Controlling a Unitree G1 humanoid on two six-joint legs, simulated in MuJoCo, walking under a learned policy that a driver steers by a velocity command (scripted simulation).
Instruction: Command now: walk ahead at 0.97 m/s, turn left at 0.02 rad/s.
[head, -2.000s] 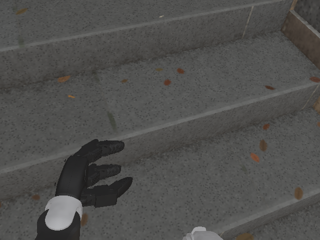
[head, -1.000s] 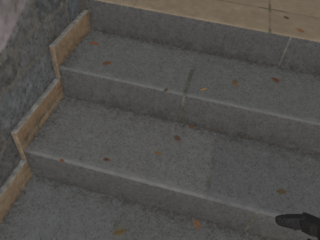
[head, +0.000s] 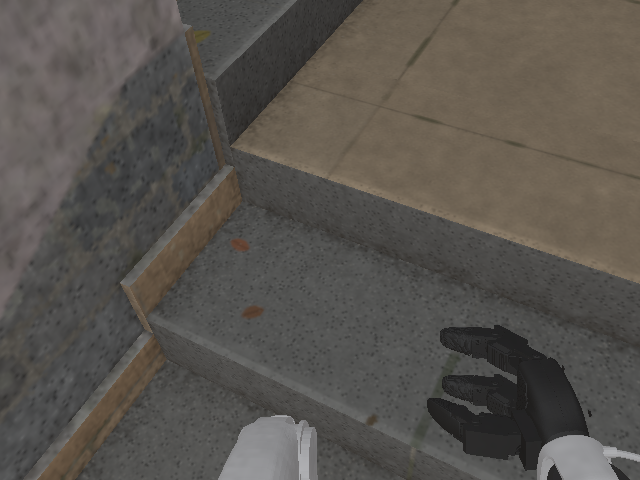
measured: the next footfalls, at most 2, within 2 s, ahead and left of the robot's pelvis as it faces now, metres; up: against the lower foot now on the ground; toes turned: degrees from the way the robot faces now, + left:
left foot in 0.10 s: +0.30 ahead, +0.06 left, +0.15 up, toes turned +4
right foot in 0.54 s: +0.60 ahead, -0.13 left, +0.31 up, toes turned -21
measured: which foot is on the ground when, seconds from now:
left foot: up 0.00-0.08, down 0.10-0.52, up 0.54-0.86, down 0.88-1.00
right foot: down 0.00-0.12, up 0.14-0.52, down 0.54-0.86, up 0.88-1.00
